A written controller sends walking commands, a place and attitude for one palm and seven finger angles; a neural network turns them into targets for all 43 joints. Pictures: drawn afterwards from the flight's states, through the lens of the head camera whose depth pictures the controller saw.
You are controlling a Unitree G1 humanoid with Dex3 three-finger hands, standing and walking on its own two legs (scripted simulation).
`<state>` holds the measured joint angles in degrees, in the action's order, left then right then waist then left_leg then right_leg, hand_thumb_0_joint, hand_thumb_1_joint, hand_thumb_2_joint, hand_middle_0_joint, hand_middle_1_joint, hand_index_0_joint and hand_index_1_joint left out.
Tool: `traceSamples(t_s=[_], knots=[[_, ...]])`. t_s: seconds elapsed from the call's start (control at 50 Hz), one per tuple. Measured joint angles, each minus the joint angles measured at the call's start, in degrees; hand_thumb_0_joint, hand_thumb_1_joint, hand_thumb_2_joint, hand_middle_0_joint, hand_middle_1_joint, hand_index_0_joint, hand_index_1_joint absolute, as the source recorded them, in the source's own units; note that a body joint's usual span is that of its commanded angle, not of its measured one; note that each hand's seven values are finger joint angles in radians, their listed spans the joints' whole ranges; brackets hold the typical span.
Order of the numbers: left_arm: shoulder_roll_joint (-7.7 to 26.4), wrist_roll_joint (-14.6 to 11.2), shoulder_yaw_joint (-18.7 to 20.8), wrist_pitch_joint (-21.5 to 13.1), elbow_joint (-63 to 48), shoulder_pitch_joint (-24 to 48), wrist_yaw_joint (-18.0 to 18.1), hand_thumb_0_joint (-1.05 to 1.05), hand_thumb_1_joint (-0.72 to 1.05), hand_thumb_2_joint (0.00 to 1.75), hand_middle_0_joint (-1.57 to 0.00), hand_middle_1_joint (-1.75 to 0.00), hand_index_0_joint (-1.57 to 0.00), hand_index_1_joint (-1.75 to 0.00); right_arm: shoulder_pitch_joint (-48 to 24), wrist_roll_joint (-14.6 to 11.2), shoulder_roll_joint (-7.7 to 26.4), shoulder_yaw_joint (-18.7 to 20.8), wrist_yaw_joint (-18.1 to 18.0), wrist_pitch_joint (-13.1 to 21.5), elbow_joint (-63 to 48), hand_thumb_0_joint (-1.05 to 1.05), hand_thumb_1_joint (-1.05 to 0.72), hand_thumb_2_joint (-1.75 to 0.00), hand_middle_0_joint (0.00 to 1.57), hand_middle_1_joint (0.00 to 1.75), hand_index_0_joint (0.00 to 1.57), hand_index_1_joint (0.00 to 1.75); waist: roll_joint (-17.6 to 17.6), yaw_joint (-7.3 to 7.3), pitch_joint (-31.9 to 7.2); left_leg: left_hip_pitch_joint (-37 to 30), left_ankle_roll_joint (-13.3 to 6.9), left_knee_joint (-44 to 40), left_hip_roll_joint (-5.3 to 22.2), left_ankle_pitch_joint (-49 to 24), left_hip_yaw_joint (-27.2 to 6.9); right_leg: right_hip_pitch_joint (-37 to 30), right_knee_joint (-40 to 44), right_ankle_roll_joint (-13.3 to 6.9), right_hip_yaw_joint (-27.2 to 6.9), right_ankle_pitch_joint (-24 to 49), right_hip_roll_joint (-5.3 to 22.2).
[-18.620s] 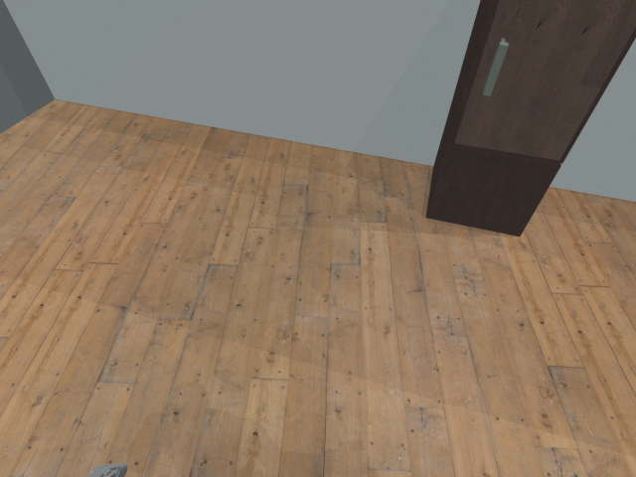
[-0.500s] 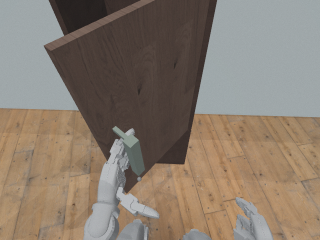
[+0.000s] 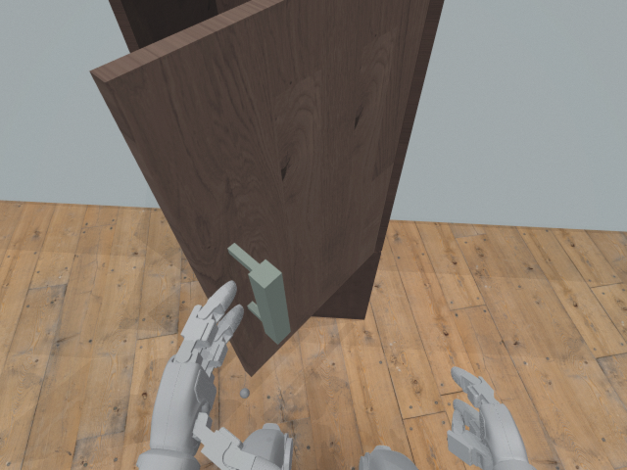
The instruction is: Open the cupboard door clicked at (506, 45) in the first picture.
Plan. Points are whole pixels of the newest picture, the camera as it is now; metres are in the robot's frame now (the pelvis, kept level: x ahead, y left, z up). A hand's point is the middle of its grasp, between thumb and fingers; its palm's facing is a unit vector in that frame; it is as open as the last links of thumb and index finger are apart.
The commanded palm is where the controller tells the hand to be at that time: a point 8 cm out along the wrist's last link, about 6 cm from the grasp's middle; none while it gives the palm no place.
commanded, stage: slide the hand sideways off the handle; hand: left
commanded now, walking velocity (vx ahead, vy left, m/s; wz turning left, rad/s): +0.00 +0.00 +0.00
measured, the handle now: (259, 295) +0.31 +0.09 +0.06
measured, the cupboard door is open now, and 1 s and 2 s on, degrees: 51 51 51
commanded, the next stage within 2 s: draw the hand back to the body in 0.38 s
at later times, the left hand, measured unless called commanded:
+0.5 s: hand (205, 428) +0.17 +0.12 +0.05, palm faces -0.03 -1.00 -0.01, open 16.3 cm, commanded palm +0.14 +0.18 +0.06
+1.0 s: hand (116, 405) +0.17 +0.18 +0.13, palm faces -0.01 -1.00 -0.06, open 16.2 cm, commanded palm +0.14 +0.24 +0.15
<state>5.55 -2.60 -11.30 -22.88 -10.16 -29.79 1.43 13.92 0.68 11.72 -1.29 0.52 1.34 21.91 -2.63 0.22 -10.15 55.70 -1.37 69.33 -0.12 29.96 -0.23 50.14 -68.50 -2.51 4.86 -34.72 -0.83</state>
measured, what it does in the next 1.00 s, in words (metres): stands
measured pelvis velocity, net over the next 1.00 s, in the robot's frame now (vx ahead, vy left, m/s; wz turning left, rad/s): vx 0.01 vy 0.00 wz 0.01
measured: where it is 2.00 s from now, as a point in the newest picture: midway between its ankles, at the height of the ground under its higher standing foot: outside the picture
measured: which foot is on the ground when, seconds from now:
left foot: down 0.00-1.00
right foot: down 0.00-1.00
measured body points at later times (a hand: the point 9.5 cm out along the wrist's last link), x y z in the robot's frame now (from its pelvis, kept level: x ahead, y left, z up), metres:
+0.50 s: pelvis -0.01 -0.01 -0.01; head +0.05 -0.02 +0.44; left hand +0.17 +0.18 +0.06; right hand +0.19 -0.24 -0.08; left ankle +0.03 +0.10 -0.64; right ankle -0.01 -0.10 -0.64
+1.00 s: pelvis +0.01 +0.00 +0.04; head +0.02 +0.00 +0.49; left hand +0.17 +0.23 +0.14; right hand +0.19 -0.23 -0.02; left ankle +0.03 +0.10 -0.64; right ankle -0.01 -0.10 -0.64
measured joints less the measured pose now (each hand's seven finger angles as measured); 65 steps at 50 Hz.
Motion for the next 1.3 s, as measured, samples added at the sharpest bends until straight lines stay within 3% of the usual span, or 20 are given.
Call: traceSamples(t_s=[0.14, 0.4, 0.56, 0.74, 1.0, 1.06, 1.12, 1.2, 1.3], knots=[[1.2, -1.2, 1.8, -0.5, -2.2, -3.4, -2.1, -0.01, -0.50, 0.30, -0.15, -0.30, -0.15, -0.31, -0.1, -0.2, 0.2, 0.8, -0.6, 0.1, -0.1, 0.01, -0.90, -0.90, 0.20, 0.30, 0.20, 0.30, 0.3, 0.29, -0.3, 0.9, 0.4, 1.1, 0.2, 0.5, -0.2, 0.9, -1.2, -0.4, 0.2, -0.6, -0.2], [3.7, -6.8, 8.7, -1.3, -2.8, -6.7, -8.7, -0.01, -0.50, 0.30, -0.15, -0.30, -0.15, -0.30, -0.5, -1.1, 0.1, 1.6, -2.5, 0.4, 1.3, 0.01, -0.90, -0.90, 0.20, 0.30, 0.20, 0.30, 0.3, 0.39, -0.8, 1.9, 1.2, 2.2, 0.8, 0.6, -1.3, 1.6, -2.0, -1.1, 1.2, -0.7, -0.9], [4.7, -8.2, 9.4, -1.0, -3.4, -5.9, -10.2, -0.01, -0.50, 0.30, -0.15, -0.30, -0.15, -0.30, -0.4, -1.3, 0.5, 1.7, -3.3, 1.1, 1.4, 0.01, -0.90, -0.90, 0.20, 0.30, 0.20, 0.30, 0.0, 0.60, -0.8, 2.7, 1.2, 3.3, 0.9, 0.6, -1.6, 2.2, -2.8, -1.2, 1.6, -0.7, -1.0], [7.0, -10.8, 13.9, 4.3, -7.0, -6.4, -10.5, -0.02, -0.50, 0.30, -0.15, -0.30, -0.15, -0.30, 1.3, -2.7, -0.2, 0.5, -4.4, -0.2, 1.7, 0.02, -0.90, -0.90, 0.20, 0.30, 0.20, 0.30, -0.7, 0.01, -0.2, -4.6, 0.9, -2.7, 0.9, -1.3, -1.6, -5.2, 4.0, -0.6, 1.3, 1.8, -1.2], [9.3, -14.2, 18.0, 7.2, -9.2, -8.3, -14.0, -0.01, -0.46, 0.31, -0.15, -0.30, -0.15, -0.30, 2.0, -3.5, 1.5, 0.4, -4.9, 2.9, 2.3, 0.02, -0.90, -0.90, 0.20, 0.30, 0.20, 0.30, -0.9, 0.26, 0.6, -13.6, 0.0, -10.1, 0.5, -3.3, -1.5, -14.8, 12.8, 0.4, 0.9, 4.8, -1.2], [11.6, -8.0, 17.6, 12.7, -12.0, -8.3, -7.2, -0.01, -0.41, 0.33, -0.16, -0.30, -0.15, -0.30, 1.9, -3.0, 1.1, 0.1, -6.4, 1.9, 2.7, 0.02, -0.90, -0.90, 0.20, 0.30, 0.20, 0.30, -0.4, 1.29, 0.8, -16.9, -0.2, -13.1, 0.5, -4.2, -0.7, -17.8, 15.7, 0.6, 0.1, 5.9, -1.1], [12.3, -3.8, 16.9, 17.9, -14.1, -9.6, -0.8, -0.01, -0.34, 0.36, -0.16, -0.30, -0.16, -0.30, 1.7, -2.7, 0.7, -0.5, -7.3, 0.8, 3.0, 0.02, -0.90, -0.90, 0.20, 0.30, 0.20, 0.30, -0.7, 1.35, 1.3, -21.1, -0.6, -17.2, 0.2, -5.6, -0.2, -21.9, 19.9, 1.0, -0.5, 7.6, -0.9], [12.8, -1.3, 16.9, 21.4, -14.8, -9.7, 3.7, -0.01, -0.22, 0.41, -0.16, -0.30, -0.16, -0.31, 1.5, -2.3, 0.5, -1.6, -7.8, 0.8, 4.0, 0.02, -0.90, -0.90, 0.20, 0.30, 0.20, 0.30, -1.0, 1.67, 2.5, -26.5, -1.0, -22.5, -0.3, -7.5, 0.3, -27.1, 25.2, 1.5, -1.0, 9.7, -0.5], [13.1, -0.3, 18.5, 22.7, -14.0, -7.3, 5.8, -0.01, -0.05, 0.49, -0.17, -0.30, -0.17, -0.31, 1.0, -1.9, 0.7, -2.6, -7.6, 1.8, 6.4, 0.02, -0.90, -0.90, 0.20, 0.30, 0.20, 0.30, -1.0, 2.30, 4.3, -32.6, -1.3, -28.1, -1.0, -9.6, 0.6, -33.2, 30.9, 1.9, -1.5, 11.8, 0.1]])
